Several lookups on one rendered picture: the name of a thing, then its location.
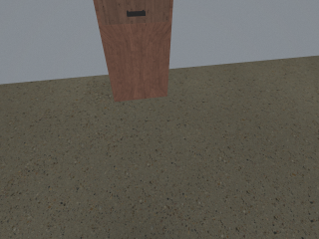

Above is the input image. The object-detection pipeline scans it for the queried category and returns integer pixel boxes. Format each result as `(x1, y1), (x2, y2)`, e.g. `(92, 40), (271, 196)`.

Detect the cabinet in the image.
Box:
(93, 0), (173, 103)

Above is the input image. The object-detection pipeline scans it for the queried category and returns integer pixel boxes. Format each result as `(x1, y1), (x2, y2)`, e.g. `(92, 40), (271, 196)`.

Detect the drawer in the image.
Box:
(97, 0), (169, 26)

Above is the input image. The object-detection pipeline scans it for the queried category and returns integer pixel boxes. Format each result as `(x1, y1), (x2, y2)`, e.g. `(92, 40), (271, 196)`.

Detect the handle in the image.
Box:
(127, 10), (146, 17)

